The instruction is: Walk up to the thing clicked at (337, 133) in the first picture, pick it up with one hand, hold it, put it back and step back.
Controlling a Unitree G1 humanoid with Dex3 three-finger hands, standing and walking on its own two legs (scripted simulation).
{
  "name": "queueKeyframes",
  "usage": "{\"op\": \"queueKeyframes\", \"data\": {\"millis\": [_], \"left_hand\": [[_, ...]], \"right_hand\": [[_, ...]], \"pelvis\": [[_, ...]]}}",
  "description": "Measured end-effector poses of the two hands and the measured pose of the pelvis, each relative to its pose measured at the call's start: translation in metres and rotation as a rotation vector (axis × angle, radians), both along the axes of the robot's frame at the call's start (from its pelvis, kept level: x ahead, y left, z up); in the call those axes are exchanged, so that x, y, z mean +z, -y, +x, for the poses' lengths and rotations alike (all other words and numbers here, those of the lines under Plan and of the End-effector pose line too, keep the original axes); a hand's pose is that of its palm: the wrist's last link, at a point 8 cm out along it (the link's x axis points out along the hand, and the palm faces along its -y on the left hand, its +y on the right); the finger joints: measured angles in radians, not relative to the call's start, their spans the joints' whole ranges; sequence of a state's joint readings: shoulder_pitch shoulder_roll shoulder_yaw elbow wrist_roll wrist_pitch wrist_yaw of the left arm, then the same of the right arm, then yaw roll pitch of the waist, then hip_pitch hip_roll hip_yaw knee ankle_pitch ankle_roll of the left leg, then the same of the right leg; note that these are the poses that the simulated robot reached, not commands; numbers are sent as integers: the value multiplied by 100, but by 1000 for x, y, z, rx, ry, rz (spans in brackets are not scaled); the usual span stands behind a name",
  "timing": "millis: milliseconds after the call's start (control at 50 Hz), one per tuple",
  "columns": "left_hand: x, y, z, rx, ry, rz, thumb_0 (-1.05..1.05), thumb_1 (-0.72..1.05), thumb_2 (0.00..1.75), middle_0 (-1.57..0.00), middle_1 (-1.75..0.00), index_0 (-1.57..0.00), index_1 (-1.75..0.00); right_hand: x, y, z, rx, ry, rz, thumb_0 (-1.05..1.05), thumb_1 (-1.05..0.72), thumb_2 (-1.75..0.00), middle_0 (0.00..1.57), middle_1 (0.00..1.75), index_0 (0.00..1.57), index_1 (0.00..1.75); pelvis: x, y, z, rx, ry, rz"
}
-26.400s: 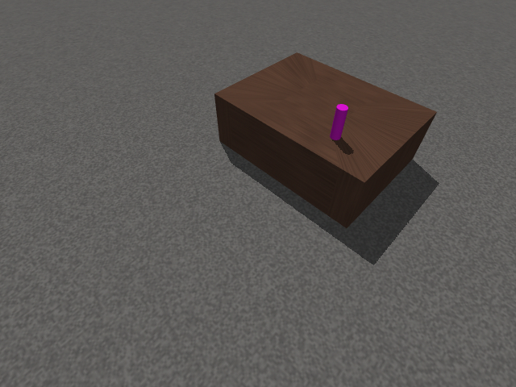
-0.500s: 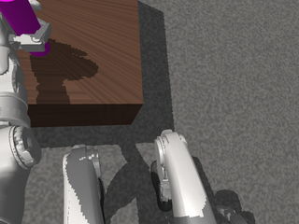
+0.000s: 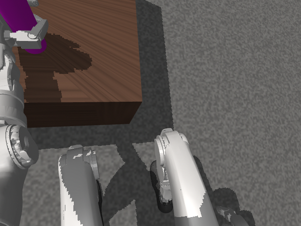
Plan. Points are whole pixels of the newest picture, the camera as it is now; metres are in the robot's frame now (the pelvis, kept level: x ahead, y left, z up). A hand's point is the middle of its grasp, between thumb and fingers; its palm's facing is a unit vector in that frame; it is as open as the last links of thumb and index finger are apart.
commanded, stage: loosen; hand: left
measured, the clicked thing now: (21, 20) +0.58 +0.21 +0.02
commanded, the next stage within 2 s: open in 0.06 s
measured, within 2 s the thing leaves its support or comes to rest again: neither
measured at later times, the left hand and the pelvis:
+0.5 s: hand (28, 21) +0.58 +0.20 +0.01, palm faces +0.09 -1.00 -0.02, open 12.2 cm; pelvis +0.00 +0.00 +0.00, yaw +0 degrees
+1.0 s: hand out of the picture +0.59 +0.25 +0.09, palm faces +0.20 -0.98 -0.06, open 17.6 cm; pelvis +0.00 +0.00 +0.02, yaw +0 degrees
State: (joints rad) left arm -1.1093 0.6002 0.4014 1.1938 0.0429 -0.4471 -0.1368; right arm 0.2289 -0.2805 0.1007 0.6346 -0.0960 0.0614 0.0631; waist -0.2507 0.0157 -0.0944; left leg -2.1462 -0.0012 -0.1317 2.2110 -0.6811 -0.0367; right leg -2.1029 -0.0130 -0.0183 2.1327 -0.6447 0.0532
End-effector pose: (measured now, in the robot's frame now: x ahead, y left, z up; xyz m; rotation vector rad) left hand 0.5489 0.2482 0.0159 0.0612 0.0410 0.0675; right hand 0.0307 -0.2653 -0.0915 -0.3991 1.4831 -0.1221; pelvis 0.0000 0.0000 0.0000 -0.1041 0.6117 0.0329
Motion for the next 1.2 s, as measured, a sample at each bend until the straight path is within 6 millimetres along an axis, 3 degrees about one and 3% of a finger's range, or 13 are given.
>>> {"op": "queueKeyframes", "data": {"millis": [120,300,540,780,860,960,1100,1200], "left_hand": [[-1,-1,1,5,9,-21,-1,-2,107,-89,-110,-94,-107],[-1,1,2,15,19,-33,0,-6,71,-89,-88,-92,-85],[-1,-1,3,19,16,-35,0,-30,30,-58,-46,-59,-45],[4,-5,2,34,34,-48,-1,-54,7,-23,-14,-23,-13],[19,-17,4,68,56,-33,-1,-57,5,-15,-9,-15,-9],[59,-41,7,118,78,0,-1,-59,5,-10,-6,-10,-6],[121,-72,14,130,48,18,-1,-61,4,-6,-5,-8,-4],[139,-82,23,137,-58,87,-1,-58,3,-5,-5,-7,-3]], "right_hand": [[-3,-1,-1,0,-7,1,0,-90,-90,21,30,20,30],[-6,-1,1,0,-8,6,0,-91,-89,21,30,20,30],[-6,1,6,0,-2,2,0,-91,-90,21,30,20,30],[-3,1,7,4,3,-5,0,-91,-90,21,31,20,30],[-1,0,6,-11,9,-8,0,-91,-90,21,31,20,30],[9,-4,4,-45,20,-5,0,-90,-90,21,31,20,30],[42,-9,-1,-68,18,-3,0,-90,-90,21,31,20,30],[70,-9,-10,-80,-20,-14,0,-88,-90,21,31,20,30]], "pelvis": [[-2,0,0,0,-1,-2],[-4,0,0,1,-1,0],[-3,0,2,-2,-5,1],[-2,-1,2,1,-2,-1],[1,-1,1,1,-1,0],[14,-1,2,1,-3,4],[48,-3,2,1,-10,5],[71,-6,4,0,-18,1]]}}
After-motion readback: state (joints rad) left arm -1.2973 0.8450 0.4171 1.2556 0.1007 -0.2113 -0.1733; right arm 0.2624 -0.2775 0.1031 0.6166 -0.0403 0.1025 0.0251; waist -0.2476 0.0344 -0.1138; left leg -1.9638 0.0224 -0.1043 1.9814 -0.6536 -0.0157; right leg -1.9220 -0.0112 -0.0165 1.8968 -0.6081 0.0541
